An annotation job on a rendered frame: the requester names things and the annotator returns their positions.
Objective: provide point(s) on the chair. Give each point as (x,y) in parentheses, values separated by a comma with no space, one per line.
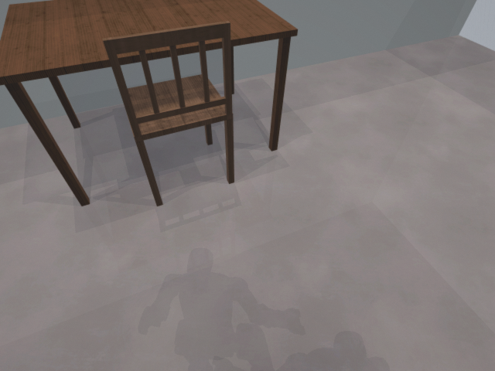
(167,107)

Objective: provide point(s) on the table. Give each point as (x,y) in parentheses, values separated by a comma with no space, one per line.
(58,37)

